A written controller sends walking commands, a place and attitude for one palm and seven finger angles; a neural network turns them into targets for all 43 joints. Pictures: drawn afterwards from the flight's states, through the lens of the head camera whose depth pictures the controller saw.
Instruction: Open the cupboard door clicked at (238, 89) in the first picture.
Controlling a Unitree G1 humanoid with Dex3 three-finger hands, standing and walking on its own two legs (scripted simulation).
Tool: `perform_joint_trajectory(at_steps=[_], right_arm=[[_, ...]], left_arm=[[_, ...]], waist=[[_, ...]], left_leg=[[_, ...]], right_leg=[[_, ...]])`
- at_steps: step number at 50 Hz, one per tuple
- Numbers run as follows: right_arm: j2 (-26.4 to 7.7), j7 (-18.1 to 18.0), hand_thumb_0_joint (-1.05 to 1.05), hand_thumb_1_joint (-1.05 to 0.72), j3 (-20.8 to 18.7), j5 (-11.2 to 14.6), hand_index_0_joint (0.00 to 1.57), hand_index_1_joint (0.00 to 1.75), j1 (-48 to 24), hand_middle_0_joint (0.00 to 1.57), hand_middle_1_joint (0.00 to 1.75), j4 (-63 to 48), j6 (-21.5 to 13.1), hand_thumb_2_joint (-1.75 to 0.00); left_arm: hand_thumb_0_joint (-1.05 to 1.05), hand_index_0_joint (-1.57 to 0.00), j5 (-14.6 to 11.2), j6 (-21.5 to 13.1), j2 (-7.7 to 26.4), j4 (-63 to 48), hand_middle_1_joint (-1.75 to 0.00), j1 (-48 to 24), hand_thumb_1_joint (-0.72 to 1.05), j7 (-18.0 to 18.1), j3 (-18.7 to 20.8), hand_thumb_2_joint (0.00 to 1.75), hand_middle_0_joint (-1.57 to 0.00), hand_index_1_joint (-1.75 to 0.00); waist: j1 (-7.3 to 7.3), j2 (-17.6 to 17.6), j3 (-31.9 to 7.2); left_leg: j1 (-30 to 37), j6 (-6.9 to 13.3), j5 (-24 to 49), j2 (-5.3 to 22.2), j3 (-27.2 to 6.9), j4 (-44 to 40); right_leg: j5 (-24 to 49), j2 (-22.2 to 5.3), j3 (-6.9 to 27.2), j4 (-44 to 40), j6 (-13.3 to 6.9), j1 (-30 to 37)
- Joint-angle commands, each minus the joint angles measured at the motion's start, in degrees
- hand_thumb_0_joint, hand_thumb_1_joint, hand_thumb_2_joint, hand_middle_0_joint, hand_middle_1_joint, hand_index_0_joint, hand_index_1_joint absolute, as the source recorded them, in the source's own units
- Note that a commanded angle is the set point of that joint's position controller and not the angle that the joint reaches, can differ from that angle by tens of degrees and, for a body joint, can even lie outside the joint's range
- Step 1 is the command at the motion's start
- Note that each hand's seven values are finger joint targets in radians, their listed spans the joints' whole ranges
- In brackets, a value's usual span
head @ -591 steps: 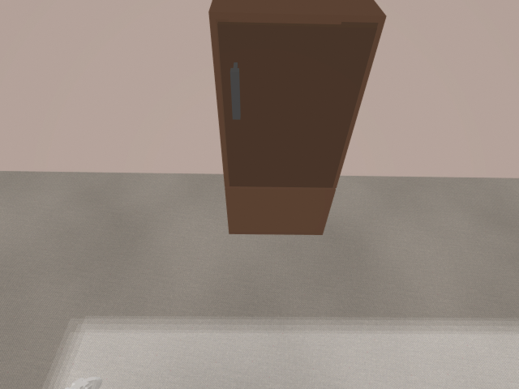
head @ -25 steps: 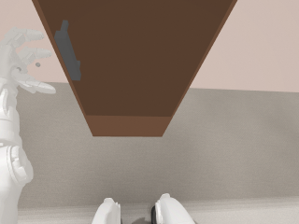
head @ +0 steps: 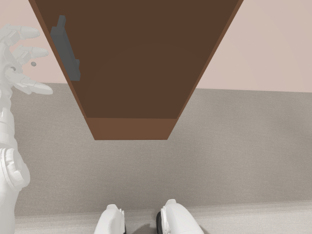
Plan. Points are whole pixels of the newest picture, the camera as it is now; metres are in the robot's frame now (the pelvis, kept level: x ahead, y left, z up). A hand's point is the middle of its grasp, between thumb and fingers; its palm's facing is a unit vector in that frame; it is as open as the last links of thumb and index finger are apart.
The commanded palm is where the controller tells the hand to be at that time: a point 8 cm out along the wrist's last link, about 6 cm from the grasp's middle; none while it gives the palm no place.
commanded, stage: slide the fingers in behind the handle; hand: left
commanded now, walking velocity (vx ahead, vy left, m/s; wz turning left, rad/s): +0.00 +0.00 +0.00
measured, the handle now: (69, 50) +0.54 +0.18 +0.08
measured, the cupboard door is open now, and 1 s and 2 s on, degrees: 0 0 0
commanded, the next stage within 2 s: close the thumb around the handle in 1.52 s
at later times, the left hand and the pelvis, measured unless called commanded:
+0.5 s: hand (50, 65) +0.49 +0.21 +0.09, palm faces -0.04 -1.00 -0.01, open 14.0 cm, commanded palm +0.48 +0.25 +0.08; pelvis +0.00 +0.00 +0.00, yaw +0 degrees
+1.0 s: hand (70, 66) +0.49 +0.17 +0.09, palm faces -0.04 -1.00 -0.01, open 14.0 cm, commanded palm +0.47 +0.21 +0.08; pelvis +0.00 -0.01 +0.00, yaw +1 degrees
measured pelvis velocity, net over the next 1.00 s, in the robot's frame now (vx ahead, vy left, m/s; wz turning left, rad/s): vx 0.00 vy -0.01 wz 0.01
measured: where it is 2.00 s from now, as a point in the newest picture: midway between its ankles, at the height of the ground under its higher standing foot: outside the picture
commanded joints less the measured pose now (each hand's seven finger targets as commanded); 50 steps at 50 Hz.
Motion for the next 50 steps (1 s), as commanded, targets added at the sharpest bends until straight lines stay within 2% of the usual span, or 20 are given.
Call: perform_joint_trajectory(at_steps=[1,3,5,7,8,10,13,15,17,20,26,28,32,34,38,40,44,46,49,50], right_arm=[[-11.47,-0.64,0.00,-0.90,-4.38,-0.08,0.20,0.30,9.20,0.20,0.30,-2.27,-1.11,-0.90],[-11.36,-0.49,0.00,-0.90,-4.48,-0.10,0.20,0.30,9.23,0.20,0.30,-2.54,-1.18,-0.90],[-11.03,-0.19,0.00,-0.90,-4.52,-0.17,0.20,0.30,9.43,0.20,0.30,-2.61,-1.02,-0.90],[-10.95,0.07,0.00,-0.90,-4.57,-0.12,0.20,0.30,9.30,0.20,0.30,-2.80,-0.75,-0.90],[-11.00,0.06,0.00,-0.90,-4.60,-0.16,0.20,0.30,9.14,0.20,0.30,-2.86,-0.73,-0.90],[-10.99,0.15,0.00,-0.90,-4.73,-0.17,0.20,0.30,9.22,0.20,0.30,-3.17,-0.63,-0.90],[-10.53,0.36,0.00,-0.90,-4.75,-0.12,0.20,0.30,8.64,0.20,0.30,-3.41,-0.70,-0.90],[-10.59,0.42,0.00,-0.90,-4.91,-0.24,0.20,0.30,8.82,0.20,0.30,-3.25,-0.74,-0.90],[-10.11,0.60,0.00,-0.90,-4.87,-0.07,0.20,0.30,8.29,0.20,0.30,-3.12,-0.86,-0.90],[-10.49,0.42,0.00,-0.90,-4.82,-0.16,0.20,0.30,8.52,0.20,0.30,-2.40,-0.99,-0.90],[-9.90,0.68,0.00,-0.90,-5.10,-0.37,0.20,0.30,8.15,0.20,0.30,-2.11,-1.43,-0.90],[-9.89,0.75,0.00,-0.90,-5.15,-0.28,0.20,0.30,7.94,0.20,0.30,-2.25,-1.50,-0.90],[-9.43,1.20,0.00,-0.90,-5.11,-0.40,0.20,0.30,7.83,0.20,0.30,-2.73,-1.43,-0.90],[-9.32,1.30,0.00,-0.90,-5.11,-0.48,0.20,0.30,7.94,0.20,0.30,-2.85,-1.43,-0.90],[-9.38,1.15,0.00,-0.90,-5.07,-0.25,0.20,0.30,7.31,0.20,0.30,-3.20,-1.57,-0.90],[-9.12,1.17,0.00,-0.90,-4.98,-0.28,0.20,0.30,7.21,0.20,0.30,-3.33,-1.65,-0.90],[-8.87,1.25,0.00,-0.90,-4.93,-0.22,0.20,0.30,7.22,0.20,0.30,-3.35,-1.66,-0.90],[-9.18,1.10,0.00,-0.90,-5.00,-0.02,0.20,0.30,7.05,0.20,0.30,-3.10,-1.55,-0.90],[-9.04,0.98,0.00,-0.90,-5.03,-0.13,0.20,0.30,7.27,0.20,0.30,-3.28,-1.96,-0.90],[-8.80,1.07,0.00,-0.90,-5.03,-0.03,0.20,0.30,6.92,0.20,0.30,-3.11,-2.00,-0.90]], left_arm=[[0.00,-0.30,-1.90,-3.70,12.37,-12.33,-1.20,-24.50,-0.50,0.16,1.22,0.30,-0.30,-1.20],[0.00,-0.30,-1.92,-3.57,12.38,-13.67,-1.20,-23.47,-0.50,0.62,1.59,0.30,-0.30,-1.20],[0.00,-0.30,-1.52,-3.85,11.83,-15.82,-1.20,-23.55,-0.50,1.08,1.16,0.30,-0.30,-1.20],[0.00,-0.30,-1.52,-3.18,11.36,-13.79,-1.20,-20.40,-0.50,2.03,1.73,0.30,-0.30,-1.20],[0.00,-0.30,-1.53,-3.38,11.57,-15.79,-1.20,-22.26,-0.50,2.53,1.59,0.30,-0.30,-1.20],[0.00,-0.30,-1.45,-3.73,12.54,-16.12,-1.20,-21.00,-0.50,3.24,3.06,0.30,-0.30,-1.20],[0.00,-0.30,-1.24,-4.18,8.98,-17.32,-1.20,-21.79,-0.50,4.14,0.33,0.30,-0.30,-1.20],[0.00,-0.30,-1.22,-4.83,9.71,-18.20,-1.20,-21.72,-0.50,4.82,1.41,0.30,-0.30,-1.20],[0.00,-0.30,-1.12,-4.78,4.92,-16.88,-1.20,-21.77,-0.50,4.99,-2.30,0.30,-0.30,-1.20],[0.00,-0.30,-1.09,-4.81,6.25,-15.56,-1.20,-23.42,-0.50,5.63,-1.20,0.30,-0.30,-1.20],[0.00,-0.30,-0.90,-5.76,1.68,-17.03,-1.20,-24.27,-0.50,6.64,-4.17,0.30,-0.30,-1.20],[0.00,-0.30,-1.09,-5.59,1.63,-16.07,-1.20,-22.92,-0.50,7.43,-3.48,0.30,-0.30,-1.20],[0.00,-0.30,-0.31,-5.45,0.51,-16.73,-1.20,-21.55,-0.50,9.10,-3.90,0.30,-0.30,-1.20],[0.00,-0.30,-0.01,-6.01,0.26,-17.51,-1.20,-22.73,-0.50,9.94,-4.25,0.30,-0.30,-1.20],[0.00,-0.30,-0.10,-6.38,2.06,-16.89,-1.20,-22.67,-0.50,10.76,-2.40,0.30,-0.30,-1.20],[0.00,-0.30,0.33,-7.16,2.59,-18.13,-1.20,-22.28,-0.50,10.95,-2.19,0.30,-0.30,-1.20],[0.00,-0.30,-0.08,-6.90,-0.32,-16.32,-1.20,-21.30,-0.50,10.89,-4.07,0.30,-0.30,-1.20],[0.00,-0.30,-0.12,-6.30,0.81,-14.80,-1.20,-21.48,-0.50,10.85,-3.35,0.30,-0.30,-1.20],[0.00,-0.30,-0.09,-6.93,1.24,-16.35,-1.20,-22.61,-0.50,10.91,-3.09,0.30,-0.30,-1.20],[0.00,-0.30,0.00,-7.24,-0.66,-16.56,-1.20,-22.94,-0.50,10.87,-4.78,0.30,-0.30,-1.20]], waist=[[-0.32,10.55,-27.50],[0.27,10.75,-29.28],[0.77,13.36,-30.31],[1.14,10.72,-27.88],[0.62,10.14,-27.94],[1.45,10.25,-29.02],[0.71,10.54,-27.18],[1.19,10.91,-29.15],[0.21,9.94,-26.44],[0.04,9.12,-25.63],[-0.03,10.33,-27.52],[0.42,8.67,-27.02],[1.16,9.29,-28.05],[0.57,8.51,-26.65],[1.11,5.96,-27.42],[1.72,8.32,-29.15],[0.84,6.26,-26.02],[0.58,4.39,-24.71],[1.01,5.60,-26.31],[0.72,6.67,-26.51]], left_leg=[[24.19,-0.35,22.76,-0.31,-2.76,-7.61],[24.23,-0.28,23.73,-0.53,-2.40,-7.62],[27.06,-0.75,27.32,-0.33,-2.74,-7.73],[24.84,-0.55,25.79,-0.41,-2.28,-7.91],[24.52,-0.43,25.09,-0.39,-2.33,-8.14],[25.25,-0.59,26.09,-0.42,-2.30,-8.29],[25.33,-0.62,24.34,-0.42,-2.24,-8.82],[26.92,-0.75,26.22,-0.37,-2.32,-8.63],[26.35,-0.78,24.78,-0.41,-2.42,-8.81],[25.52,-0.73,23.14,-0.42,-2.69,-9.03],[28.08,-1.17,25.31,-0.38,-3.12,-8.61],[26.68,-1.07,24.19,-0.55,-2.95,-8.89],[26.18,-1.01,25.86,-0.82,-2.38,-8.60],[25.83,-0.77,25.38,-0.94,-2.40,-8.56],[21.86,-0.33,20.48,-1.51,-1.30,-8.90],[23.05,-0.49,21.93,-1.60,-1.22,-8.82],[21.21,-0.15,20.66,-1.68,-0.77,-8.94],[18.91,-0.02,17.98,-1.69,-0.47,-9.05],[19.21,0.03,17.82,-1.93,-0.53,-8.97],[20.08,-0.14,17.94,-1.90,-0.52,-9.04]], right_leg=[[13.45,1.64,-0.37,-5.57,-2.29,6.99],[14.57,1.56,-0.15,-5.53,-2.18,8.52],[15.87,1.61,-0.56,-5.09,-2.39,7.77],[15.53,1.72,-0.58,-5.60,-2.28,8.46],[15.51,1.65,-0.54,-5.63,-2.14,8.90],[16.04,1.81,-0.57,-5.49,-2.30,9.77],[14.88,1.75,-0.67,-5.92,-2.22,8.91],[15.87,1.82,-0.59,-5.69,-2.34,9.45],[14.63,1.80,-0.75,-6.09,-2.29,7.93],[13.75,1.71,-0.73,-6.01,-2.37,7.83],[14.09,1.52,-0.94,-5.57,-2.47,6.56],[13.94,1.50,-0.93,-5.60,-2.43,7.65],[15.98,1.36,-0.72,-5.20,-2.36,9.16],[15.96,1.46,-0.71,-5.29,-2.39,9.06],[15.48,1.31,0.32,-5.87,-2.08,13.18],[16.67,1.21,0.43,-5.37,-2.22,13.70],[16.90,1.31,0.55,-6.00,-2.10,13.91],[15.63,1.19,0.90,-6.45,-1.84,14.17],[15.65,1.11,1.10,-6.05,-2.13,15.12],[15.44,1.02,1.09,-6.12,-2.02,14.17]])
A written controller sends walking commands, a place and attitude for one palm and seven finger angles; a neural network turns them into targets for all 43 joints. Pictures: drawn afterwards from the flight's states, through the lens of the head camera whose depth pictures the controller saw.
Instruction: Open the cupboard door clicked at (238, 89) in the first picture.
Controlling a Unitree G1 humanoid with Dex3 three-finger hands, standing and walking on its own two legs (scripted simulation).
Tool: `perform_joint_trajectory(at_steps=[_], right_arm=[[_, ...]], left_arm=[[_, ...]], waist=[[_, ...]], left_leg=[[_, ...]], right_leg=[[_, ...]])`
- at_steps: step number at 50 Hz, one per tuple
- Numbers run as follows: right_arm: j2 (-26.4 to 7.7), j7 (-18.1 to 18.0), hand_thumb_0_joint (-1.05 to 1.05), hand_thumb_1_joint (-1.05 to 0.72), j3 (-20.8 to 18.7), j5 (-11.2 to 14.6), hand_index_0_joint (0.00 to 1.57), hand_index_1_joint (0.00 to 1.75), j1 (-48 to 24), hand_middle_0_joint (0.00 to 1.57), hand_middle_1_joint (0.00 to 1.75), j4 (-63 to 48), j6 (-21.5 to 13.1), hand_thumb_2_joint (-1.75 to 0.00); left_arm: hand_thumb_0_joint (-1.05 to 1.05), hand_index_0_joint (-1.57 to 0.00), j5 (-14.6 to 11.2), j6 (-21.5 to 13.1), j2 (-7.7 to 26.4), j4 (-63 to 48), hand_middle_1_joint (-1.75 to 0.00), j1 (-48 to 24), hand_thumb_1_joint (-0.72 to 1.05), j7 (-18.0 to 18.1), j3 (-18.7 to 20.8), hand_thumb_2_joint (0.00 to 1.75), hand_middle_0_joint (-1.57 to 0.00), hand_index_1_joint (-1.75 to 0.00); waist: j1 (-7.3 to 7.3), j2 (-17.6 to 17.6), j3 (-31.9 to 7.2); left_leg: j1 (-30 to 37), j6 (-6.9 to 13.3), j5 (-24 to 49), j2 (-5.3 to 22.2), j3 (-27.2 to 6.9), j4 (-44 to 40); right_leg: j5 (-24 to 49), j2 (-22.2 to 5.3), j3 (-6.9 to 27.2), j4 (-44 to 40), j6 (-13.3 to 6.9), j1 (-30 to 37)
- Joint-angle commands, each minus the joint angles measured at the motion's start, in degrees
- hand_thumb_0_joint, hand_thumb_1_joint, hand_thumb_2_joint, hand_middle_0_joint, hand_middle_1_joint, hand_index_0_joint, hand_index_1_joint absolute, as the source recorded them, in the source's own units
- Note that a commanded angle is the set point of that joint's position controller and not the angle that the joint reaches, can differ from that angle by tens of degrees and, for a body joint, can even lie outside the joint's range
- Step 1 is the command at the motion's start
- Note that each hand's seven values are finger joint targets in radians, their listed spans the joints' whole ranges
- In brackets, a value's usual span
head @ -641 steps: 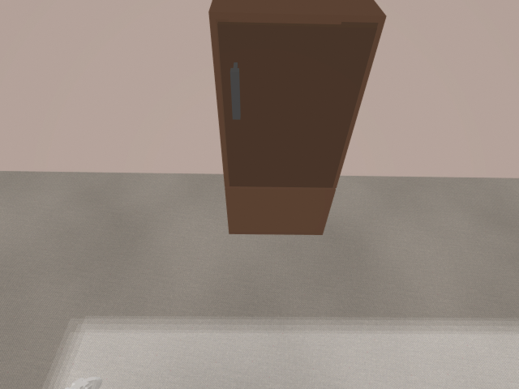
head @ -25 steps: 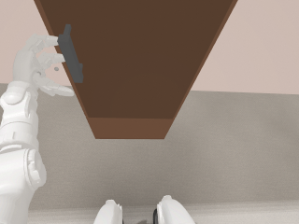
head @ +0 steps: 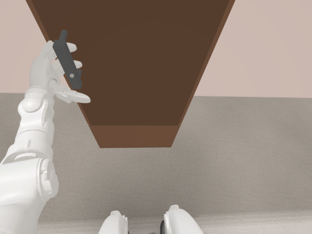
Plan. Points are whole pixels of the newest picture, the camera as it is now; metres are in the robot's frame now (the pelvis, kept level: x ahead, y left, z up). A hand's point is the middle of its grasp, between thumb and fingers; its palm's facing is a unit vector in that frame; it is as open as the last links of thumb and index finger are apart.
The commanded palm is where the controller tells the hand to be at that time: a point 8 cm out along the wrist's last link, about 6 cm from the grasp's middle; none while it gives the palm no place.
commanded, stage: slide the fingers in behind the handle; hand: left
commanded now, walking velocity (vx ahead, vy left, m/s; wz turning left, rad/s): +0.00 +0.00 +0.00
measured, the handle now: (71, 61) +0.54 +0.19 +0.08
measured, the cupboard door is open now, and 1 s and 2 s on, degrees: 0 0 20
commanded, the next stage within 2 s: close the thumb around the handle in 0.52 s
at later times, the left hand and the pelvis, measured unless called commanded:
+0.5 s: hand (72, 76) +0.49 +0.18 +0.08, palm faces -0.04 -1.00 -0.01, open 14.0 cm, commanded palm +0.47 +0.22 +0.08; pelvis +0.00 +0.00 +0.00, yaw +0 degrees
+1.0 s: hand (74, 74) +0.50 +0.17 +0.08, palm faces -0.03 -1.00 -0.02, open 9.9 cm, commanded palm +0.48 +0.21 +0.08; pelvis +0.00 +0.01 +0.00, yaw +1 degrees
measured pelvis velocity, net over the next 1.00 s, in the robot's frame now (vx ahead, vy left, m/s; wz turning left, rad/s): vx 0.00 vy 0.01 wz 0.01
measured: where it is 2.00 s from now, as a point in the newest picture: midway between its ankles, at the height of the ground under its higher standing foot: outside the picture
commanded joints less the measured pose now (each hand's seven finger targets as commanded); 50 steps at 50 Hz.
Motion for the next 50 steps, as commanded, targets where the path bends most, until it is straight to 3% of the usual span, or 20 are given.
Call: perform_joint_trajectory(at_steps=[1,5,7,10,12,15,16,18,25,27,29,31,35,36,38,40,41,42,46,50], right_arm=[[-9.87,-0.60,0.00,-0.90,-3.87,0.09,0.20,0.30,7.53,0.20,0.30,-3.34,-1.56,-0.90],[-10.06,-0.46,0.00,-0.90,-3.91,0.22,0.20,0.30,7.61,0.20,0.30,-3.00,-1.70,-0.90],[-10.25,-0.63,0.00,-0.90,-3.86,0.21,0.20,0.30,7.66,0.20,0.30,-3.09,-1.65,-0.90],[-10.07,-0.59,0.00,-0.90,-3.97,0.03,0.20,0.30,7.67,0.20,0.30,-3.49,-1.83,-0.90],[-9.68,-0.41,0.00,-0.90,-3.79,0.20,0.20,0.30,7.26,0.20,0.30,-3.69,-1.80,-0.90],[-10.22,-0.66,0.00,-0.90,-3.79,0.40,0.20,0.30,7.45,0.20,0.30,-3.56,-1.57,-0.90],[-10.09,-0.72,0.00,-0.90,-3.83,0.40,0.20,0.30,7.42,0.20,0.30,-3.38,-1.61,-0.90],[-10.31,-0.79,0.00,-0.90,-3.83,0.47,0.20,0.30,7.39,0.20,0.30,-3.55,-1.71,-0.90],[-10.24,-0.82,0.00,-0.90,-3.89,0.28,0.20,0.30,7.45,0.20,0.30,-2.89,-2.26,-0.90],[-10.38,-0.78,0.00,-0.90,-3.90,0.24,0.20,0.30,7.56,0.20,0.30,-2.68,-2.20,-0.90],[-10.79,-0.97,0.00,-0.90,-3.77,0.10,0.20,0.30,8.00,0.20,0.30,-2.76,-2.14,-0.90],[-10.32,-0.88,0.00,-0.90,-3.66,0.11,0.20,0.30,7.63,0.20,0.30,-2.78,-2.15,-0.90],[-10.57,-0.69,0.00,-0.90,-3.96,-0.19,0.20,0.30,8.14,0.20,0.30,-2.55,-2.30,-0.90],[-10.33,-0.56,0.00,-0.90,-3.96,-0.18,0.20,0.30,7.97,0.20,0.30,-2.38,-2.29,-0.90],[-10.74,-0.48,0.00,-0.90,-4.04,-0.33,0.20,0.30,8.33,0.20,0.30,-1.91,-2.21,-0.90],[-10.74,-0.36,0.00,-0.90,-4.18,-0.41,0.20,0.30,8.55,0.20,0.30,-1.86,-2.18,-0.90],[-10.73,-0.38,0.00,-0.90,-4.14,-0.47,0.20,0.30,8.66,0.20,0.30,-1.83,-2.09,-0.90],[-10.54,-0.34,0.00,-0.90,-4.13,-0.36,0.20,0.30,8.60,0.20,0.30,-1.82,-2.03,-0.90],[-10.62,-0.26,0.00,-0.90,-4.16,-0.54,0.20,0.30,8.79,0.20,0.30,-1.23,-1.97,-0.90],[-10.60,-0.23,0.00,-0.90,-4.15,-0.69,0.20,0.30,9.12,0.20,0.30,-1.08,-1.90,-0.90]], left_arm=[[0.00,-0.30,-0.85,-4.64,10.65,-13.12,-1.20,-26.26,-0.50,0.44,0.17,0.30,-0.30,-1.20],[0.00,-0.30,-0.98,-4.22,9.98,-10.80,-1.20,-25.41,-0.50,0.98,-0.05,0.30,-0.30,-1.20],[0.00,-0.30,-0.66,-3.95,12.72,-10.59,-1.20,-26.08,-0.50,1.65,1.91,0.30,-0.30,-1.20],[0.00,-0.30,-0.08,-5.13,14.45,-13.60,-1.20,-26.05,-0.50,1.95,3.13,0.30,-0.30,-1.20],[0.00,-0.30,-0.21,-5.17,11.78,-13.37,-1.20,-25.04,-0.50,1.63,0.94,0.30,-0.30,-1.20],[0.00,-0.30,-0.54,-4.53,13.34,-11.07,-1.20,-24.26,-0.50,1.25,2.20,0.30,-0.30,-1.20],[0.00,-0.30,-0.70,-4.23,11.65,-11.20,-1.20,-26.11,-0.50,1.12,0.77,0.30,-0.30,-1.20],[0.00,-0.30,-0.97,-3.89,12.86,-10.84,-1.20,-25.07,-0.50,1.00,1.91,0.30,-0.30,-1.20],[0.00,-0.30,-1.08,-4.97,10.44,-12.06,-1.20,-27.54,-0.50,0.18,-0.39,0.30,-0.30,-1.20],[0.00,-0.30,-1.19,-4.36,9.96,-10.26,-1.20,-26.86,-0.50,0.28,-0.46,0.30,-0.30,-1.20],[0.00,-0.30,-1.11,-4.13,13.57,-9.67,-1.20,-26.64,-0.50,0.79,2.57,0.30,-0.30,-1.20],[0.00,-0.30,-0.39,-3.89,11.11,-10.29,-1.20,-29.16,-0.50,1.03,-0.11,0.30,-0.30,-1.20],[0.00,-0.32,-0.12,-5.12,11.25,-12.66,-1.22,-30.08,-0.28,1.77,0.10,0.40,-0.32,-1.22],[0.00,-0.32,-0.28,-4.93,8.66,-12.12,-1.23,-30.06,-0.22,1.83,-1.77,0.42,-0.32,-1.23],[0.00,-0.33,-0.14,-4.85,9.34,-12.13,-1.24,-31.52,-0.11,2.41,-1.44,0.47,-0.33,-1.24],[0.00,-0.34,0.24,-4.93,9.20,-11.97,-1.25,-30.75,0.00,2.63,-1.39,0.52,-0.34,-1.25],[0.00,-0.34,0.21,-4.80,8.89,-12.24,-1.26,-30.98,0.06,2.84,-1.56,0.54,-0.34,-1.26],[0.00,-0.34,0.38,-4.53,6.84,-11.42,-1.27,-30.63,0.12,2.79,-3.36,0.56,-0.34,-1.27],[0.00,-0.36,0.59,-4.18,5.69,-10.48,-1.29,-32.13,0.34,3.20,-4.33,0.66,-0.36,-1.29],[0.00,-0.38,0.68,-4.58,7.18,-11.13,-1.31,-31.79,0.56,3.16,-3.22,0.76,-0.38,-1.31]], waist=[[-0.37,6.07,-26.03],[-0.51,4.24,-24.71],[-0.34,3.15,-24.09],[0.63,5.30,-28.45],[0.37,5.96,-26.94],[0.12,3.53,-25.24],[-0.89,3.29,-24.36],[-0.21,2.97,-24.05],[-0.78,6.37,-25.94],[-1.10,4.95,-24.87],[-0.36,3.85,-24.42],[-1.26,6.20,-24.53],[-0.83,8.16,-28.53],[-1.42,8.48,-27.50],[-1.79,7.83,-26.07],[-1.27,8.63,-27.88],[-1.59,6.68,-28.06],[-2.03,6.67,-27.09],[-2.85,6.71,-25.41],[-2.12,7.50,-27.02]], left_leg=[[17.23,0.74,18.19,-1.51,-1.05,-6.91],[15.04,0.88,16.09,-1.74,-0.76,-6.94],[13.08,1.12,14.72,-1.88,-0.52,-6.99],[15.59,0.96,17.78,-1.88,-0.55,-6.65],[15.64,0.83,17.57,-1.90,-0.39,-6.94],[13.77,0.97,16.38,-1.78,-0.51,-7.01],[13.76,1.11,15.49,-1.76,-0.52,-7.05],[12.73,1.15,14.18,-1.90,-0.27,-7.31],[17.09,0.75,16.55,-1.58,-1.29,-6.85],[16.23,0.77,15.68,-1.51,-1.34,-6.72],[14.43,0.96,15.49,-1.62,-1.49,-6.72],[15.61,0.81,15.83,-1.53,-1.61,-6.63],[20.60,0.20,19.58,-1.07,-2.84,-6.41],[20.86,0.17,19.60,-1.05,-2.75,-6.17],[20.72,0.11,18.87,-0.83,-3.21,-6.49],[22.11,-0.10,20.27,-0.87,-3.40,-6.35],[21.61,0.10,20.32,-0.86,-3.43,-6.29],[21.45,0.13,20.00,-0.89,-3.42,-6.41],[21.44,0.13,19.09,-0.84,-3.66,-6.38],[22.19,0.00,21.59,-0.90,-3.69,-6.21]], right_leg=[[16.27,1.26,0.44,-6.30,-1.15,10.99],[15.15,1.23,0.68,-6.67,-0.99,11.29],[14.66,1.08,1.20,-6.97,-0.84,12.56],[17.26,1.04,1.24,-6.00,-1.02,13.91],[17.18,1.11,1.09,-6.31,-1.00,13.54],[16.45,1.19,1.12,-6.41,-0.96,13.41],[15.81,1.17,1.12,-6.75,-0.76,12.54],[14.84,1.16,1.34,-7.25,-0.85,13.41],[14.47,1.21,0.56,-6.24,-1.17,9.64],[13.51,1.22,0.45,-6.49,-1.05,8.89],[13.60,1.34,0.45,-6.10,-1.22,10.13],[13.32,1.15,0.33,-5.98,-1.08,8.16],[13.91,1.31,-0.43,-4.90,-1.47,6.34],[13.67,1.28,-0.54,-5.14,-1.39,5.13],[12.66,1.35,-0.83,-5.26,-1.41,4.18],[13.10,1.38,-1.00,-4.95,-1.56,4.15],[13.55,1.38,-1.01,-5.01,-1.41,4.90],[13.38,1.44,-0.99,-5.30,-1.40,4.41],[12.34,1.37,-1.26,-5.49,-1.41,2.60],[14.28,1.32,-1.21,-5.09,-1.57,3.95]])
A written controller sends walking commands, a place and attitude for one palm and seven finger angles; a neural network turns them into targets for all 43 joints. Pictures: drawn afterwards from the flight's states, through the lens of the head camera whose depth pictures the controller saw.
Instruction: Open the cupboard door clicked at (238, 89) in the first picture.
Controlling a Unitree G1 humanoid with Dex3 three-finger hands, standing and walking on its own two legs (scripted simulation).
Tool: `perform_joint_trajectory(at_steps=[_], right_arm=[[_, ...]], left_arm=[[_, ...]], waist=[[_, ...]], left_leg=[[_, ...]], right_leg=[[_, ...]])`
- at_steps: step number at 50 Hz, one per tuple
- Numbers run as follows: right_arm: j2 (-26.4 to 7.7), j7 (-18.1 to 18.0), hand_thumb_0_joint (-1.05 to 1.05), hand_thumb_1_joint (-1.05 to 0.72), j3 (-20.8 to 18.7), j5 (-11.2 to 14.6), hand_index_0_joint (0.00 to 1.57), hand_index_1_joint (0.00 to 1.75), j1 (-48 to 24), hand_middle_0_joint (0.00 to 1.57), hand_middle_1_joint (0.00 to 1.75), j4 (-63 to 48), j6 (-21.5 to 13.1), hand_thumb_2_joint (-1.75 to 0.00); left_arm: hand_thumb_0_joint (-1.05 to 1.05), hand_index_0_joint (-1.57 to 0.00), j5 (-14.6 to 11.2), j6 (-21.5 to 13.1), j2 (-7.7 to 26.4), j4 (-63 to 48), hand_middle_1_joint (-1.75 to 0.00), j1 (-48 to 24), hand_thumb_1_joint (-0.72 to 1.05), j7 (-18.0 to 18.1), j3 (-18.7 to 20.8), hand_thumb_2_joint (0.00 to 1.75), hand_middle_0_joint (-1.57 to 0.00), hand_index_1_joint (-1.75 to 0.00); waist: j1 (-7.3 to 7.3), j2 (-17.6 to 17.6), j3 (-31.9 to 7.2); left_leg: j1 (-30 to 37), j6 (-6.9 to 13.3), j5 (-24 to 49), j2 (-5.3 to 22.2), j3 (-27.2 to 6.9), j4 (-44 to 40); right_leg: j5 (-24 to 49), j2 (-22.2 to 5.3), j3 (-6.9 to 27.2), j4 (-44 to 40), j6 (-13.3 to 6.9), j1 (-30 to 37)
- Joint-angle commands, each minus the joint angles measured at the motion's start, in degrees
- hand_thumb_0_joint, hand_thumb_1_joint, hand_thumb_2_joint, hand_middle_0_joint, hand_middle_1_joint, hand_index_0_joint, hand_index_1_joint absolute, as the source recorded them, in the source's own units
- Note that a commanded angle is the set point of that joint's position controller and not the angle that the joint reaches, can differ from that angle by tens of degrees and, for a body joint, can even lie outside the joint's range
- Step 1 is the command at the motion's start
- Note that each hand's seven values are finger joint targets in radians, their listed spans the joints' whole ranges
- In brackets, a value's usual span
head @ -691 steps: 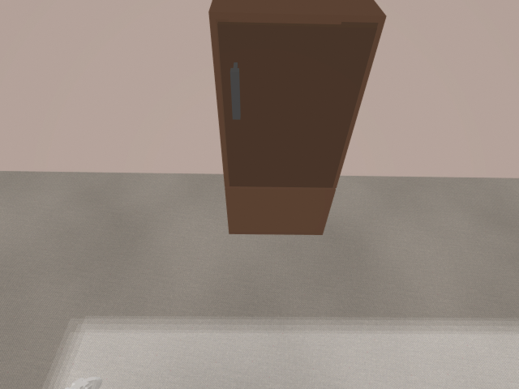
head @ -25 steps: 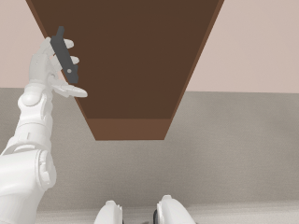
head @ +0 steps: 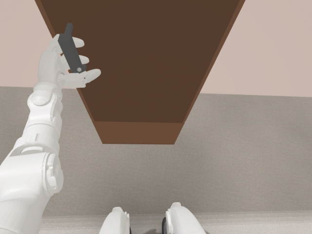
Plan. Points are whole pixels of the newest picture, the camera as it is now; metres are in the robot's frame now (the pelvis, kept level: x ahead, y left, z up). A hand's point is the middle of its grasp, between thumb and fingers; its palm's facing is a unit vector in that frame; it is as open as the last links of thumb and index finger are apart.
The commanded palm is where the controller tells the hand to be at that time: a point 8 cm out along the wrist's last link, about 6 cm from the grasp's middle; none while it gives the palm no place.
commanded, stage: close the thumb around the handle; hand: left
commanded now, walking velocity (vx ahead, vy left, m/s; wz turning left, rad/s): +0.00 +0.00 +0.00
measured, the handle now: (76, 56) +0.55 +0.17 +0.08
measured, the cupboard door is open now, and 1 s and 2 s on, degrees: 0 20 41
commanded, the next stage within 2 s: pull the door open along its arc in 0.32 s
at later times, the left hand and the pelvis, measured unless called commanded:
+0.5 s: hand (83, 70) +0.50 +0.15 +0.08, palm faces -0.06 -1.00 +0.00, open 5.5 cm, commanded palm +0.47 +0.20 +0.08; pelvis +0.00 -0.01 +0.00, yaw -1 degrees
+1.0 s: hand (94, 112) +0.38 +0.12 +0.09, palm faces +0.21 -0.97 +0.09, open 5.9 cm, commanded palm +0.32 +0.15 +0.08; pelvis +0.01 -0.01 +0.02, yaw +0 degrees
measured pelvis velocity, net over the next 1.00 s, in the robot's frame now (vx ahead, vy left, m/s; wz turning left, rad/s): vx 0.01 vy -0.01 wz -0.01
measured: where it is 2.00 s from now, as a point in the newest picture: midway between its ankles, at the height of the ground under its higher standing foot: outside the picture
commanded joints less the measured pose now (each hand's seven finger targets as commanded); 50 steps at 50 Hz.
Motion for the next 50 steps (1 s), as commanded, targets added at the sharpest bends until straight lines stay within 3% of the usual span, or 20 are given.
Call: perform_joint_trajectory(at_steps=[1,2,6,8,14,16,18,20,21,22,23,25,30,35,41,42,43,46,47,50], right_arm=[[-10.64,-0.52,0.00,-0.90,-3.83,0.21,0.20,0.30,8.53,0.20,0.30,-3.10,-0.94,-0.90],[-10.74,-0.56,0.00,-0.90,-3.87,0.20,0.20,0.30,8.66,0.20,0.30,-2.92,-0.88,-0.90],[-10.64,-0.54,0.00,-0.90,-3.85,0.33,0.20,0.30,8.24,0.20,0.30,-3.34,-0.79,-0.90],[-10.46,-0.54,0.00,-0.90,-3.77,0.51,0.20,0.30,7.90,0.20,0.30,-3.85,-0.72,-0.90],[-10.42,-0.93,0.00,-0.90,-3.46,0.67,0.20,0.30,7.77,0.20,0.30,-4.90,-0.47,-0.90],[-10.19,-0.83,0.00,-0.90,-3.51,0.67,0.20,0.30,7.48,0.20,0.30,-5.49,-0.41,-0.90],[-10.06,-0.79,0.00,-0.90,-3.41,0.82,0.20,0.30,7.03,0.20,0.30,-5.74,-0.27,-0.90],[-10.42,-0.93,0.00,-0.90,-3.57,0.86,0.20,0.30,7.24,0.20,0.30,-5.66,-0.26,-0.90],[-10.25,-0.97,0.00,-0.90,-3.56,0.83,0.20,0.30,7.09,0.20,0.30,-5.90,-0.23,-0.90],[-9.78,-0.89,0.00,-0.90,-3.47,0.90,0.20,0.30,6.74,0.20,0.30,-5.60,-0.46,-0.90],[-10.05,-0.89,0.00,-0.90,-3.78,0.80,0.20,0.30,7.22,0.20,0.30,-5.37,-0.46,-0.90],[-10.21,-0.77,0.00,-0.90,-3.93,0.79,0.20,0.30,7.14,0.20,0.30,-5.66,-0.58,-0.90],[-9.89,-0.33,0.00,-0.90,-4.26,1.29,0.20,0.30,6.05,0.20,0.30,-7.47,-0.08,-0.90],[-9.01,-0.12,0.00,-0.90,-4.54,2.11,0.20,0.30,3.49,0.20,0.30,-10.39,0.04,-0.90],[-7.74,0.02,0.00,-0.90,-4.50,2.75,0.20,0.30,-0.60,0.20,0.30,-12.84,-0.97,-0.90],[-5.70,0.03,0.00,-0.90,-4.32,2.33,0.20,0.30,-2.70,0.20,0.30,-12.73,-1.89,-0.90],[-5.64,0.37,0.00,-0.90,-4.22,1.90,0.20,0.30,-3.38,0.20,0.30,-12.89,-2.82,-0.90],[-5.26,1.43,0.00,-0.90,-4.33,0.12,0.20,0.30,-4.44,0.20,0.30,-12.35,-4.13,-0.90],[-4.89,1.91,0.00,-0.90,-4.42,-0.55,0.20,0.30,-5.01,0.20,0.30,-12.39,-4.31,-0.90],[-4.44,2.64,0.00,-0.90,-4.79,-1.58,0.20,0.30,-6.58,0.20,0.30,-12.85,-4.29,-0.90]], left_arm=[[0.00,-0.38,0.33,-3.75,7.24,-12.81,-1.32,-28.70,0.62,-0.89,-1.53,0.78,-0.38,-1.32],[0.00,-0.38,0.18,-3.67,8.22,-12.21,-1.33,-28.58,0.68,-0.83,-0.46,0.80,-0.38,-1.33],[0.00,-0.40,-0.39,-4.08,9.20,-13.73,-1.35,-27.02,0.90,-1.27,0.49,0.90,-0.40,-1.35],[0.00,-0.40,-0.73,-3.88,9.14,-13.73,-1.35,-25.62,0.90,-1.56,0.78,0.90,-0.40,-1.35],[0.00,-0.40,-0.25,-3.65,15.26,-13.17,-1.35,-23.66,0.90,-0.78,5.82,0.90,-0.40,-1.35],[0.00,-0.40,-0.04,-4.08,15.39,-14.30,-1.35,-22.22,0.90,-0.81,6.09,0.90,-0.40,-1.35],[0.00,-0.40,-0.16,-4.06,13.41,-14.54,-1.35,-21.95,0.90,-1.18,4.22,0.90,-0.40,-1.35],[0.00,-0.40,-0.22,-4.37,15.50,-14.52,-1.35,-21.57,0.90,-1.30,5.91,0.90,-0.40,-1.35],[0.00,-0.40,-0.40,-4.29,14.85,-14.83,-1.35,-21.22,0.90,-1.39,5.55,0.90,-0.40,-1.35],[0.00,-0.40,-0.63,-4.43,10.80,-16.19,-1.35,-24.89,0.90,-1.51,1.84,0.90,-0.40,-1.35],[0.00,-0.40,-0.52,-4.38,11.86,-14.86,-1.35,-22.85,0.90,-1.33,3.47,0.90,-0.40,-1.35],[0.00,-0.40,-0.91,-4.79,12.54,-16.56,-1.35,-20.29,0.90,-1.33,4.43,0.90,-0.40,-1.35],[0.00,-0.40,-1.67,-4.62,10.66,-21.25,-1.35,-9.78,0.90,-1.64,3.84,0.90,-0.40,-1.35],[0.00,-0.40,-3.93,-3.38,7.23,-30.95,-1.35,4.95,0.90,-1.81,2.64,0.90,-0.40,-1.35],[0.00,-0.40,-5.95,-2.58,-0.56,-44.05,-1.35,19.18,0.90,-0.39,-2.71,0.90,-0.40,-1.35],[0.00,-0.40,-10.14,-2.05,-3.81,-46.94,-1.35,18.74,0.90,7.52,3.80,0.90,-0.40,-1.35],[0.00,-0.40,-8.76,-1.35,-9.01,-48.34,-1.35,22.26,0.90,12.35,-0.85,0.90,-0.40,-1.35],[0.00,-0.40,-2.32,-1.45,-14.16,-53.67,-1.35,27.07,0.90,23.54,-5.90,0.90,-0.40,-1.35],[0.00,-0.40,0.14,-1.51,-16.02,-56.33,-1.35,28.24,0.90,26.73,-8.09,0.90,-0.40,-1.35],[0.00,-0.40,6.10,-0.64,-22.29,-62.07,-1.35,33.65,0.90,33.05,-16.34,0.90,-0.40,-1.35]], waist=[[-2.72,7.42,-26.73],[-2.78,5.86,-25.94],[-1.86,6.71,-27.49],[-1.42,5.38,-27.04],[-0.19,4.35,-25.72],[0.50,5.27,-27.49],[-0.13,5.11,-26.12],[0.22,4.85,-26.97],[0.25,5.20,-27.28],[-1.33,5.79,-26.74],[-0.40,4.59,-26.67],[0.67,6.27,-28.78],[2.92,4.28,-29.42],[5.36,2.03,-27.48],[5.71,1.55,-20.83],[10.39,0.02,-19.73],[8.81,0.38,-18.53],[8.29,-0.53,-18.40],[8.49,1.25,-19.04],[7.75,-0.44,-19.55]], left_leg=[[24.58,-0.33,21.13,-0.11,-2.83,-7.59],[23.57,-0.17,20.61,-0.17,-2.70,-7.63],[24.05,-0.14,21.76,-0.35,-2.21,-7.59],[22.18,-0.01,20.74,-0.61,-1.75,-7.93],[17.51,0.55,19.50,-1.02,-0.58,-7.77],[18.45,0.34,20.77,-1.02,-0.36,-7.88],[18.34,0.35,19.71,-0.94,-0.24,-8.12],[18.56,0.33,20.11,-0.81,-0.33,-7.99],[18.51,0.39,20.43,-0.94,0.01,-7.87],[19.33,0.34,19.97,-0.83,-0.26,-7.80],[19.33,0.22,19.84,-0.73,-0.55,-7.81],[21.31,0.06,21.94,-0.75,-0.28,-7.99],[21.83,0.04,24.77,-0.81,0.29,-9.23],[20.89,0.30,25.00,-1.10,1.84,-11.68],[21.21,0.34,22.24,-1.20,2.71,-14.04],[19.16,-0.55,20.75,-1.29,2.73,-15.15],[20.06,-0.79,19.61,-1.34,2.82,-15.22],[20.85,-1.02,20.12,-1.03,2.23,-14.38],[21.64,-1.08,21.03,-1.11,2.26,-13.97],[23.26,-1.10,22.52,-0.83,1.69,-13.41]], right_leg=[[14.28,2.19,-0.61,-6.34,-1.94,5.44],[14.43,2.16,-0.56,-6.65,-1.88,6.27],[16.13,2.24,-0.25,-6.66,-1.91,8.24],[16.60,2.26,-0.08,-6.86,-1.81,10.43],[18.37,2.09,0.97,-6.57,-1.67,14.20],[19.52,2.01,1.02,-6.41,-1.60,15.24],[18.61,2.02,0.98,-6.76,-1.51,14.34],[19.01,2.05,1.14,-6.61,-1.57,14.72],[19.75,2.04,1.41,-6.67,-1.50,15.32],[19.14,2.04,1.11,-6.74,-1.36,13.57],[18.44,2.14,0.93,-6.73,-1.53,13.51],[19.77,2.09,0.90,-6.52,-1.65,14.25],[22.89,2.29,0.67,-6.77,-1.80,18.07],[26.21,2.14,0.84,-8.27,-1.78,24.22],[25.12,1.81,0.50,-10.25,-1.46,25.07],[21.92,1.91,-0.66,-10.77,-1.39,25.22],[20.24,1.91,-0.97,-10.91,-1.24,24.21],[19.10,1.19,-1.48,-9.44,-1.29,22.55],[19.62,0.93,-1.44,-8.93,-1.45,22.37],[20.56,0.57,-1.51,-8.48,-1.70,22.55]])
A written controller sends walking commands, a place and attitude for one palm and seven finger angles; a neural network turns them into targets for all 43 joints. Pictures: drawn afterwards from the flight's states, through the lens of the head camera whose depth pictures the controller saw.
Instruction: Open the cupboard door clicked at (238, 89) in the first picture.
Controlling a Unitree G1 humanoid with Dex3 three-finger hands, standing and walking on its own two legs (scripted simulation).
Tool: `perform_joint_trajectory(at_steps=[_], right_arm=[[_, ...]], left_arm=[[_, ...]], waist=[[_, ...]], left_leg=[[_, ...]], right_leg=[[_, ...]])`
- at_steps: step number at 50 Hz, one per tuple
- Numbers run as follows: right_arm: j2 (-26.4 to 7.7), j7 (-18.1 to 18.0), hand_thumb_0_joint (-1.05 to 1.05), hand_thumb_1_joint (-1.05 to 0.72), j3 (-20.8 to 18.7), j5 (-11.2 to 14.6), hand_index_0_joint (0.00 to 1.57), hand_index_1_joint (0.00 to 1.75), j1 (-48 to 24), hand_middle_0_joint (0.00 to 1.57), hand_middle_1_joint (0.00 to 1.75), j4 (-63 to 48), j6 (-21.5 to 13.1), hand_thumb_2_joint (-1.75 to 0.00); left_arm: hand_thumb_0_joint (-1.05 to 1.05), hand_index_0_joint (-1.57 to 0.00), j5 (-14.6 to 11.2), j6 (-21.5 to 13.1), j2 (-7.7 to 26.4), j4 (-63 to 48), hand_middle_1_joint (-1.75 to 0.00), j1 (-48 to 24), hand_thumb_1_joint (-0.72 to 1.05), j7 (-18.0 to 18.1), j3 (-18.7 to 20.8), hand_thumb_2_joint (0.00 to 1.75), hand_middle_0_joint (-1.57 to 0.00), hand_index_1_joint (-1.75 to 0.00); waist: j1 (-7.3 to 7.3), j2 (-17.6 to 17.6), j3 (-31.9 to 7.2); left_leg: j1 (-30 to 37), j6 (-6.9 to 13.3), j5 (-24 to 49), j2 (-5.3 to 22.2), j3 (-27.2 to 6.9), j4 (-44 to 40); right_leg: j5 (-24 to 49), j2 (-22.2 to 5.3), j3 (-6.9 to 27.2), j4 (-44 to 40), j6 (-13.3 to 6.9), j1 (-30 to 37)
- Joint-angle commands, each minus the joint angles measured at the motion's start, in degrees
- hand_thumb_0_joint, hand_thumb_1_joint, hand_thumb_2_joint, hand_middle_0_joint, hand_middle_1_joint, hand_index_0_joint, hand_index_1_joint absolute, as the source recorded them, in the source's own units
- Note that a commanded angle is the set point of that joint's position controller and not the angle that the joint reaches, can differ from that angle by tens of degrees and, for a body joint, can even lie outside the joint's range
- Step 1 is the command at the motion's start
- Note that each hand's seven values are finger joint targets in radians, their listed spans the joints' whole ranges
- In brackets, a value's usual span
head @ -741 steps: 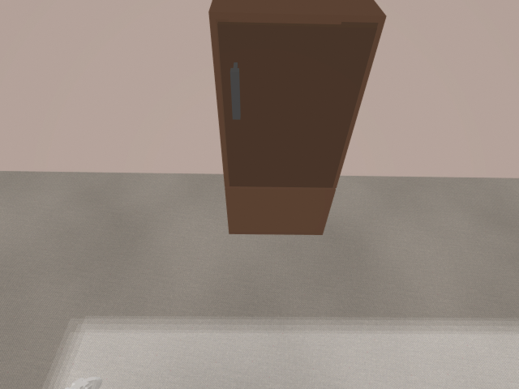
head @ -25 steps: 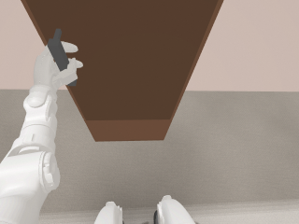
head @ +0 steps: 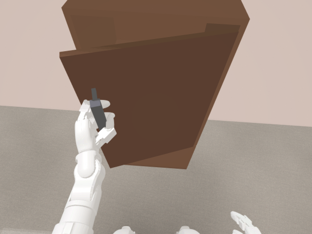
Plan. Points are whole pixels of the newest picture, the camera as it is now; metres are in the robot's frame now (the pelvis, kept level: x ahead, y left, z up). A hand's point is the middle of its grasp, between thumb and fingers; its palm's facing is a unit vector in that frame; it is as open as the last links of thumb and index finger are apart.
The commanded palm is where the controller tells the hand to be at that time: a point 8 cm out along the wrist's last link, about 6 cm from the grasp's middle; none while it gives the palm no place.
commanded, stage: pull the door open along its arc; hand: left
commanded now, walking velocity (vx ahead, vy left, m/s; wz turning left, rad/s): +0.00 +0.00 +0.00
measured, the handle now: (100, 115) +0.41 +0.16 +0.06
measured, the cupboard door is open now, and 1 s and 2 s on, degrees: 20 41 43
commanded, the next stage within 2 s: open thumb and fingers to let go in 0.36 s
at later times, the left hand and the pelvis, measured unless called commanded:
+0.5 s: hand (143, 173) +0.25 +0.04 +0.07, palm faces +0.28 -0.96 -0.02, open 6.0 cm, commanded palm +0.21 +0.09 +0.06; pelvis +0.00 -0.03 +0.00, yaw +3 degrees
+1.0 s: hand (140, 169) +0.26 +0.04 +0.07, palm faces +0.30 -0.95 +0.01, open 12.5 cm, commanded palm +0.21 +0.10 +0.06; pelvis +0.00 -0.04 +0.00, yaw +3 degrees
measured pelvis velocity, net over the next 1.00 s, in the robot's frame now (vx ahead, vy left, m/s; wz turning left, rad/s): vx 0.00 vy -0.04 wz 0.05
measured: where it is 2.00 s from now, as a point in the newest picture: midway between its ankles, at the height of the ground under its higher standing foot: outside the picture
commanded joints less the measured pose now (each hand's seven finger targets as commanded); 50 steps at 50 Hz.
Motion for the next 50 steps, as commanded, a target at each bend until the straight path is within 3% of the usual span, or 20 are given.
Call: perform_joint_trajectory(at_steps=[1,3,6,8,9,14,15,19,22,23,26,31,34,36,39,40,43,45,50], right_arm=[[-5.89,0.78,0.00,-0.90,-2.68,-1.11,0.20,0.30,-1.61,0.20,0.30,-7.50,-2.49,-0.90],[-5.57,0.55,0.00,-0.90,-2.76,-1.34,0.20,0.30,-3.18,0.20,0.30,-8.06,-2.34,-0.90],[-4.94,-0.14,0.00,-0.90,-2.16,-1.45,0.20,0.30,-5.55,0.20,0.30,-8.92,-2.26,-0.90],[-4.36,-0.51,0.00,-0.90,-2.00,-1.64,0.20,0.30,-6.75,0.20,0.30,-9.29,-2.49,-0.90],[-4.20,-0.73,0.00,-0.90,-1.90,-1.76,0.20,0.30,-6.90,0.20,0.30,-9.47,-2.58,-0.90],[-2.89,-0.70,0.00,-0.90,-1.25,-1.62,0.20,0.30,-9.08,0.20,0.30,-10.59,-3.54,-0.90],[-2.55,-0.68,0.00,-0.90,-1.02,-1.57,0.20,0.30,-9.40,0.20,0.30,-10.96,-3.67,-0.90],[-1.97,-0.77,0.00,-0.90,-0.30,-1.29,0.20,0.30,-10.26,0.20,0.30,-12.33,-3.64,-0.90],[-1.90,-1.27,0.00,-0.90,0.31,-1.75,0.20,0.30,-11.04,0.20,0.30,-11.67,-3.69,-0.90],[-2.01,-1.72,0.00,-0.90,0.46,-1.97,0.20,0.30,-11.49,0.20,0.30,-10.74,-3.80,-0.90],[-1.65,-2.29,0.00,-0.90,0.30,-2.28,0.20,0.30,-11.53,0.20,0.30,-10.01,-4.20,-0.90],[-1.90,-2.53,0.00,-0.90,-0.33,-1.98,0.20,0.30,-10.53,0.20,0.30,-9.73,-4.63,-0.90],[-2.22,-2.61,0.00,-0.90,-0.64,-2.03,0.20,0.30,-9.79,0.20,0.30,-9.48,-4.73,-0.90],[-2.24,-2.53,0.00,-0.90,-0.69,-1.94,0.20,0.30,-9.68,0.20,0.30,-9.78,-4.64,-0.90],[-2.40,-2.72,0.00,-0.90,-0.88,-1.90,0.20,0.30,-9.39,0.20,0.30,-9.90,-4.82,-0.90],[-2.31,-2.68,0.00,-0.90,-0.81,-1.87,0.20,0.30,-9.58,0.20,0.30,-10.11,-4.80,-0.90],[-2.24,-2.74,0.00,-0.90,-0.75,-1.83,0.20,0.30,-9.31,0.20,0.30,-10.00,-4.85,-0.90],[-2.36,-2.80,0.00,-0.90,-0.85,-1.84,0.20,0.30,-9.50,0.20,0.30,-10.23,-4.71,-0.90],[-2.19,-2.44,0.00,-0.90,-0.74,-1.81,0.20,0.30,-9.43,0.20,0.30,-10.74,-4.46,-0.90]], left_arm=[[0.00,-0.40,7.49,-2.66,-1.51,-19.81,-1.35,-5.48,0.90,10.77,-7.00,0.90,-0.40,-1.35],[0.00,-0.40,9.06,-1.66,-4.39,-22.98,-1.35,-3.38,0.90,12.93,-10.53,0.90,-0.40,-1.35],[0.00,-0.40,10.44,0.63,-9.19,-25.42,-1.35,-0.70,0.90,15.89,-16.17,0.90,-0.40,-1.35],[0.00,-0.40,11.75,1.44,-11.16,-28.10,-1.35,0.88,0.90,17.71,-18.97,0.90,-0.40,-1.35],[0.00,-0.40,12.63,2.03,-11.89,-27.49,-1.35,3.55,0.90,18.34,-20.28,0.90,-0.40,-1.35],[0.00,-0.40,15.17,3.13,-14.74,-32.05,-1.35,12.31,0.90,18.82,-25.94,0.90,-0.40,-1.35],[0.00,-0.40,14.58,3.29,-14.23,-33.54,-1.35,15.13,0.90,18.54,-25.63,0.90,-0.40,-1.35],[0.00,-0.40,12.50,4.45,-12.06,-37.58,-1.35,26.58,0.90,17.59,-23.51,0.90,-0.40,-1.35],[0.00,-0.40,11.73,4.57,-11.29,-37.45,-1.35,19.48,0.90,18.53,-22.19,0.90,-0.40,-1.35],[0.00,-0.40,11.87,4.28,-9.99,-35.80,-1.35,13.92,0.90,19.36,-20.77,0.90,-0.40,-1.35],[0.00,-0.38,11.78,3.55,-8.70,-32.75,-1.33,14.39,0.69,19.77,-18.27,0.81,-0.38,-1.33],[0.00,-0.36,11.81,2.41,-8.70,-32.59,-1.29,14.60,0.34,18.13,-18.91,0.66,-0.36,-1.29],[0.00,-0.35,11.83,2.05,-7.85,-32.28,-1.27,14.64,0.13,17.30,-18.28,0.57,-0.35,-1.27],[0.00,-0.33,11.46,1.78,-8.03,-33.05,-1.25,15.63,-0.01,16.75,-18.37,0.51,-0.33,-1.25],[0.00,-0.32,11.06,1.49,-7.09,-32.82,-1.23,16.96,-0.22,16.40,-17.24,0.42,-0.32,-1.23],[0.00,-0.32,10.62,1.41,-7.44,-33.57,-1.22,17.20,-0.29,16.25,-17.39,0.39,-0.32,-1.22],[0.00,-0.30,10.07,1.32,-7.48,-33.36,-1.20,17.50,-0.50,16.19,-16.89,0.30,-0.30,-1.20],[0.00,-0.30,9.79,1.34,-6.58,-33.26,-1.20,18.68,-0.50,16.38,-15.68,0.30,-0.30,-1.20],[0.00,-0.26,10.74,1.71,-8.41,-33.18,-0.95,19.28,-0.50,17.39,-17.37,0.30,-0.26,-0.95]], waist=[[1.33,0.34,-16.99],[1.17,-1.12,-16.63],[0.37,-3.14,-13.01],[0.32,-2.87,-12.25],[0.08,-4.59,-11.48],[0.82,-2.74,-10.41],[1.41,-1.73,-10.45],[3.21,-3.45,-9.70],[1.77,-3.85,-6.26],[0.73,-5.01,-4.96],[1.81,-6.74,-6.08],[1.76,-7.40,-8.62],[1.80,-8.19,-9.18],[2.01,-6.35,-9.89],[2.23,-8.41,-9.68],[2.40,-6.87,-9.87],[2.20,-7.14,-9.12],[2.79,-7.36,-8.85],[2.75,-5.46,-8.59]], left_leg=[[10.62,-0.47,20.89,-0.76,-0.06,-6.68],[11.09,-0.24,18.99,-0.84,-0.26,-6.85],[10.57,0.03,14.37,-0.98,-0.98,-7.69],[10.80,0.13,13.22,-1.12,-1.17,-7.62],[10.51,0.29,12.55,-1.14,-1.44,-7.53],[10.64,0.46,11.76,-1.54,-1.57,-7.36],[10.63,0.39,11.94,-1.73,-1.36,-7.42],[10.07,0.24,12.71,-2.29,-1.05,-7.74],[8.35,0.29,9.16,-2.75,-1.23,-6.52],[7.51,0.37,7.57,-2.83,-1.38,-5.60],[6.46,0.32,6.19,-3.32,-1.08,-4.91],[5.98,0.38,7.38,-3.25,-0.88,-4.59],[5.78,0.49,8.26,-3.12,-1.11,-4.66],[6.13,0.43,8.68,-3.11,-0.84,-4.81],[5.58,0.46,8.90,-3.06,-0.92,-4.82],[5.62,0.39,8.70,-3.13,-0.73,-5.00],[5.71,0.34,8.47,-3.17,-0.56,-4.97],[5.56,0.30,8.61,-3.11,-0.64,-5.36],[6.95,0.37,9.79,-2.94,-0.51,-5.87]], right_leg=[[19.88,0.41,-3.37,-4.28,-1.38,11.29],[18.66,0.31,-3.26,-4.91,-1.49,11.77],[14.46,0.10,-3.51,-6.55,-1.46,11.28],[13.18,-0.06,-3.45,-6.97,-1.60,11.26],[12.71,-0.07,-3.36,-7.47,-1.51,11.26],[11.85,-0.38,-3.03,-7.99,-2.13,12.01],[12.37,-0.45,-3.06,-7.97,-2.19,12.75],[14.55,-0.34,-2.58,-8.97,-2.16,16.07],[10.11,-1.00,-1.20,-10.28,-1.47,12.92],[7.40,-1.31,-0.44,-10.90,-1.10,10.84],[3.90,-2.14,1.94,-12.69,-0.70,11.38],[7.59,-3.20,3.87,-12.83,-0.17,13.64],[9.97,-3.35,3.94,-12.50,-0.02,14.55],[11.50,-3.36,3.72,-11.88,-0.07,14.76],[12.18,-3.35,3.87,-12.05,0.09,15.59],[11.83,-3.33,3.69,-11.81,0.00,15.47],[11.67,-3.33,3.63,-12.11,0.15,15.17],[10.67,-2.98,3.14,-11.85,-0.19,15.26],[11.13,-1.80,0.62,-9.95,-0.99,13.68]])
